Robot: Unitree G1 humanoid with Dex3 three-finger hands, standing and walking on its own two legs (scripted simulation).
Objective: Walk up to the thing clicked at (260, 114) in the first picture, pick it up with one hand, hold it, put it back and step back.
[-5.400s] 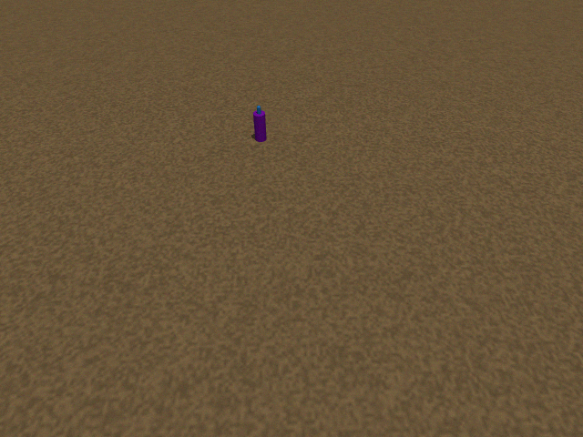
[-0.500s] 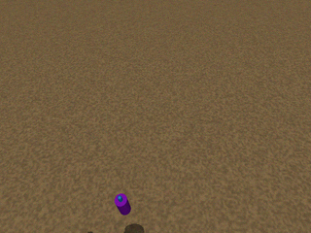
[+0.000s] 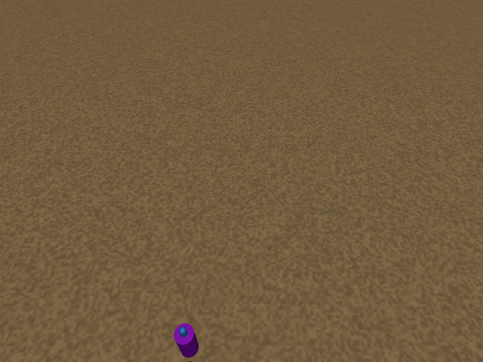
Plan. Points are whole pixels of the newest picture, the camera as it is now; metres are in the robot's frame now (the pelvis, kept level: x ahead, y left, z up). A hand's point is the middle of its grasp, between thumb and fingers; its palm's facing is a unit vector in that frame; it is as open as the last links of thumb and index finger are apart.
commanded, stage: walk up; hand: left
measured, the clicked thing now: (186, 339) +0.36 +0.21 -0.67
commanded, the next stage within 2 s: stand in 1.00 s
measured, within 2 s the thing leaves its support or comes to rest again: neither
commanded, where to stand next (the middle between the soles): +0.02 -0.01 m, yaw +0 degrees
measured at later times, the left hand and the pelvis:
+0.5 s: hand out of the picture +0.10 +0.24 -0.15, palm faces -0.01 -0.94 -0.33, open 7.4 cm; pelvis +0.01 -0.01 +0.01, yaw +0 degrees
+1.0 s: hand out of the picture +0.10 +0.24 -0.15, palm faces -0.01 -0.94 -0.33, open 7.4 cm; pelvis +0.02 +0.00 +0.01, yaw -1 degrees
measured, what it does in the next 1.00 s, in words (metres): stands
